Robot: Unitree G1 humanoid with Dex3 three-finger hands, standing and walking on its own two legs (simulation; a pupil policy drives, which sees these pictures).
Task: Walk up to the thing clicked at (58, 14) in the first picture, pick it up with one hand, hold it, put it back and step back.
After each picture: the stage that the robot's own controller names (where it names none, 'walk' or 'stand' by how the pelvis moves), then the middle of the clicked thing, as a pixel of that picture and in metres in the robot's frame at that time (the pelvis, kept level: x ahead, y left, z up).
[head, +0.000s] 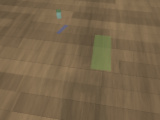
stand; (58, 14) +2.06 +0.29 -0.72
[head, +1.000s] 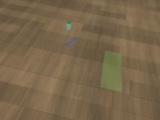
walk; (68, 25) +1.93 +0.08 -0.71
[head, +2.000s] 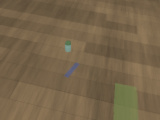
walk; (68, 46) +1.34 +0.07 -0.71
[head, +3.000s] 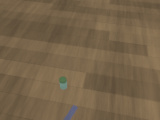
walk; (63, 83) +0.85 +0.14 -0.71
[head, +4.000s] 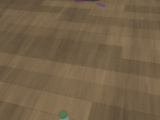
walk; (63, 117) +0.52 +0.22 -0.71
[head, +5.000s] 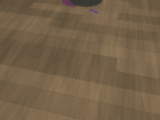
stand; out of the picture +0.35 +0.18 -0.71
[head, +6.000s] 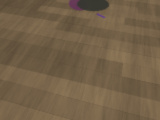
stand; out of the picture +0.35 +0.16 -0.72
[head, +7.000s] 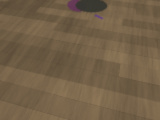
stand; out of the picture +0.36 +0.18 -0.73
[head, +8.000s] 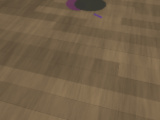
stand; out of the picture +0.35 +0.19 -0.73
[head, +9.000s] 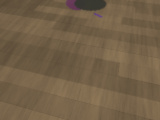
go down; out of the picture +0.35 +0.19 -0.73
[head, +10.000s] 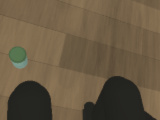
go down; (19, 58) +0.46 +0.20 -0.30
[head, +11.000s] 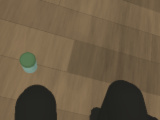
close in; (29, 63) +0.46 +0.19 -0.31
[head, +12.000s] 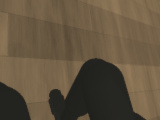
close in; out of the picture +0.45 +0.24 -0.23
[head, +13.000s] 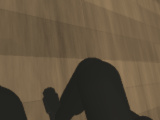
close; out of the picture +0.44 +0.26 -0.23
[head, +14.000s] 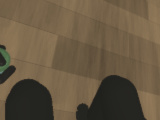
lift; out of the picture +0.38 +0.25 -0.13
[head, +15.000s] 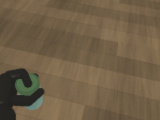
hold; (30, 92) +0.33 +0.17 +0.01
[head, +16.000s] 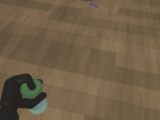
hold; (35, 97) +0.32 +0.17 -0.01
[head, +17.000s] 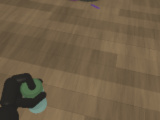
hold; (34, 96) +0.32 +0.17 -0.01
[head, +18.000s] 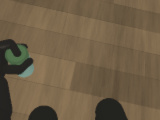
crouch; (21, 62) +0.43 +0.18 -0.08
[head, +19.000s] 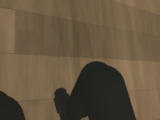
lower; out of the picture +0.47 +0.25 -0.21
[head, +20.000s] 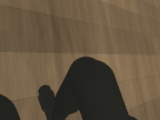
lower; out of the picture +0.46 +0.27 -0.24
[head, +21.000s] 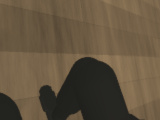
lower; out of the picture +0.46 +0.27 -0.24
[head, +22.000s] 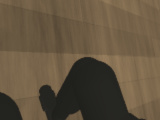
lower; out of the picture +0.46 +0.27 -0.24
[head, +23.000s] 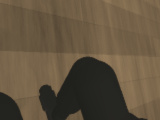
loosen; out of the picture +0.46 +0.26 -0.24
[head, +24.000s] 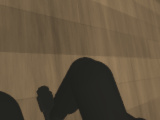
open; out of the picture +0.45 +0.25 -0.25
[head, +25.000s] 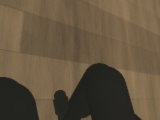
stand; out of the picture +0.45 +0.23 -0.25
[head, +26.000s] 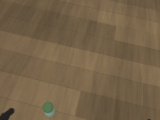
stand; (48, 109) +0.41 +0.16 -0.59
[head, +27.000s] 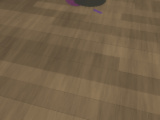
stand; out of the picture +0.39 +0.16 -0.67
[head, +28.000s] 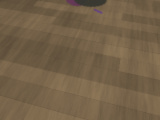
stand; out of the picture +0.39 +0.16 -0.67
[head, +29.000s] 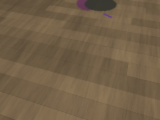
stand; out of the picture +0.40 +0.15 -0.72
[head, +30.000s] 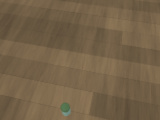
walk; (65, 109) +0.45 +0.12 -0.70
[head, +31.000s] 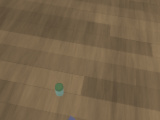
walk; (59, 89) +0.63 +0.14 -0.69
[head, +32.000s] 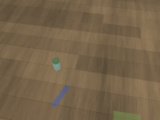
walk; (56, 64) +0.95 +0.26 -0.69
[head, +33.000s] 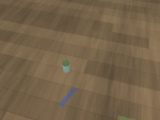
stand; (66, 66) +1.02 +0.14 -0.72
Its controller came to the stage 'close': yes
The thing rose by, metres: 0.71
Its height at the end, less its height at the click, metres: +0.00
